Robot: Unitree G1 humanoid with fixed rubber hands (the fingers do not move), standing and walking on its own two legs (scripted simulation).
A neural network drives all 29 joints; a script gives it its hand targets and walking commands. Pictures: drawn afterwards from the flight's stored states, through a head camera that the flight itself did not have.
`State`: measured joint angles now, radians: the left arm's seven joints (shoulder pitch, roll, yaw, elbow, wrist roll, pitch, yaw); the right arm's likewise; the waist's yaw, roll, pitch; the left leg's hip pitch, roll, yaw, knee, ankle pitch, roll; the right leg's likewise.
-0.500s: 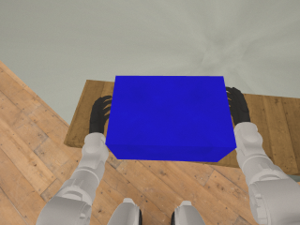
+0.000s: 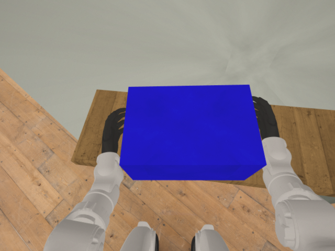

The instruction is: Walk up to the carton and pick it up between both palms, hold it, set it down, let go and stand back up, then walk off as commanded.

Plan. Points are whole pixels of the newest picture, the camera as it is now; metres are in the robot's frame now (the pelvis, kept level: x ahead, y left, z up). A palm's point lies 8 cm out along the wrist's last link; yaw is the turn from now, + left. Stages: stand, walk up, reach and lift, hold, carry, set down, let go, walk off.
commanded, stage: reach and lift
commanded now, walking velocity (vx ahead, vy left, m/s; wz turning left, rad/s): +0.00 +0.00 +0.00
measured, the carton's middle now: (188, 134) +0.40 -0.02 -0.03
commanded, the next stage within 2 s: none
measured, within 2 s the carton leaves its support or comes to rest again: leaves its support in 0.86 s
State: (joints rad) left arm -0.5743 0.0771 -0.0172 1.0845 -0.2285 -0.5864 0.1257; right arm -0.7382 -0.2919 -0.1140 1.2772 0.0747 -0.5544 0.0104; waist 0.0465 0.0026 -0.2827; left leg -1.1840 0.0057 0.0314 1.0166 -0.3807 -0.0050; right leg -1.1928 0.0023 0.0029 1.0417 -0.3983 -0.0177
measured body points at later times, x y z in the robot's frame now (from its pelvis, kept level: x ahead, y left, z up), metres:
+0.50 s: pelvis +0.01 +0.00 +0.00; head +0.14 -0.01 +0.43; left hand +0.39 +0.17 -0.02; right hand +0.43 -0.22 -0.01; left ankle +0.04 +0.12 -0.65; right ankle +0.03 -0.11 -0.65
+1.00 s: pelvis -0.01 +0.00 +0.01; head +0.11 -0.01 +0.44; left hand +0.37 +0.16 -0.01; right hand +0.41 -0.22 +0.00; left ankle +0.04 +0.12 -0.65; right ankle +0.03 -0.11 -0.65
